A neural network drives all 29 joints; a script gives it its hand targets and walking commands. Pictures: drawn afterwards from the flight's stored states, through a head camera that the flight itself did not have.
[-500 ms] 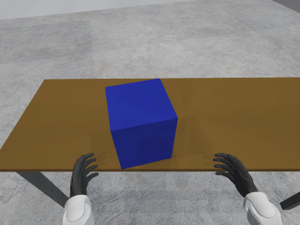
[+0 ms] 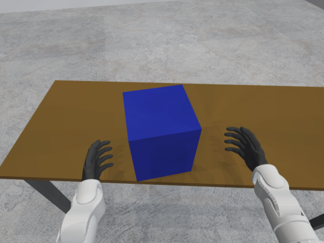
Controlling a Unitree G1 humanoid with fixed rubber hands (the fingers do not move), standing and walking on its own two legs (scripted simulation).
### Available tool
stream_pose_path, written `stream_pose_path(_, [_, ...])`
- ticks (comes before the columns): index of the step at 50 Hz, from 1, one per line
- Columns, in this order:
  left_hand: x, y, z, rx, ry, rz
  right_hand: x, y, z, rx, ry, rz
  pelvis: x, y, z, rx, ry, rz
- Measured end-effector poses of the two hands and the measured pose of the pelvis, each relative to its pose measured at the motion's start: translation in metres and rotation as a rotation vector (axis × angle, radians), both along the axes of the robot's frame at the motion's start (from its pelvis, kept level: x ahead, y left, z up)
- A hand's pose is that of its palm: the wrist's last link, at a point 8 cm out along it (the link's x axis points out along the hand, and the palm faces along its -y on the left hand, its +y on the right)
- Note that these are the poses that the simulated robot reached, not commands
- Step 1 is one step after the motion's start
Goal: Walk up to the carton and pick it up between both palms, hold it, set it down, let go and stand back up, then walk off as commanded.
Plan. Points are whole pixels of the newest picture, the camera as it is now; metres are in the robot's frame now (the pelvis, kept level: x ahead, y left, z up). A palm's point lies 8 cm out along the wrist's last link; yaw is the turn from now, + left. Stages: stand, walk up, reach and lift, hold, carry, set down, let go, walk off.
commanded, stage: reach and lift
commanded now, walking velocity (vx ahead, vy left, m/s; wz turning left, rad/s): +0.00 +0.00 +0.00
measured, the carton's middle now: (159, 134) +0.44 +0.02 -0.01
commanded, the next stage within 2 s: none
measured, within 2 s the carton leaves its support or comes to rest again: neither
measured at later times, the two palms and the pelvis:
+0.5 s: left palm (92, 146) +0.33 +0.18 +0.08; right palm (244, 127) +0.39 -0.20 +0.09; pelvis +0.00 +0.00 +0.00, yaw +0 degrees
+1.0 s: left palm (97, 125) +0.39 +0.18 +0.09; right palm (234, 104) +0.45 -0.18 +0.11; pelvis +0.00 -0.01 +0.00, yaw +0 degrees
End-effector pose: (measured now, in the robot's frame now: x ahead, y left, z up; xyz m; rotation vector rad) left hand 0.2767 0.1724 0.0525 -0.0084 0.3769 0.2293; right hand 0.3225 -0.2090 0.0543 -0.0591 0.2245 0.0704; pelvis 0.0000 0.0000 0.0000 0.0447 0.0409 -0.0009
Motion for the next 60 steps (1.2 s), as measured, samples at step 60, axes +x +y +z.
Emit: stream_pose_path(60, [0.114,0.013,-0.014,0.026,0.002,0.055,0.135,0.029,0.010,0.008,0.086,-0.018,0.003,-0.004,-0.003,-0.005,0.149,-0.001])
